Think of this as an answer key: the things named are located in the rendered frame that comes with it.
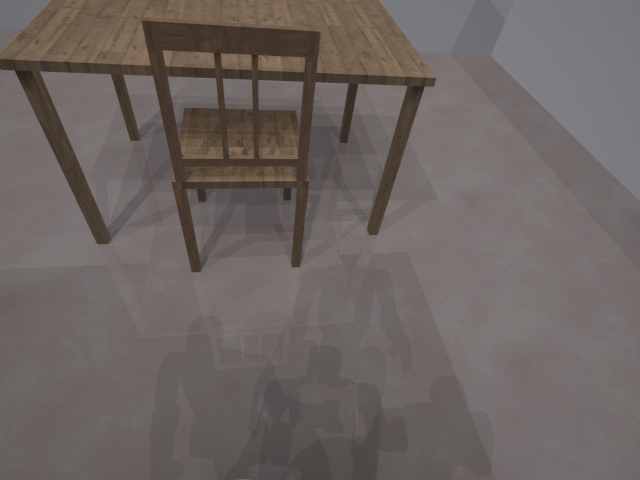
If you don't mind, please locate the chair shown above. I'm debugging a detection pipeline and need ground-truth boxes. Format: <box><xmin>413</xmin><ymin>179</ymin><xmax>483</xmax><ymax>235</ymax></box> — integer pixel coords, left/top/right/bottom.
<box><xmin>141</xmin><ymin>17</ymin><xmax>321</xmax><ymax>272</ymax></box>

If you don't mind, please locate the table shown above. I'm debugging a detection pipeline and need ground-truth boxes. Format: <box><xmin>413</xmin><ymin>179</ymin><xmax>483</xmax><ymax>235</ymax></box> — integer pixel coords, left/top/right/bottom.
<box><xmin>0</xmin><ymin>0</ymin><xmax>436</xmax><ymax>244</ymax></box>

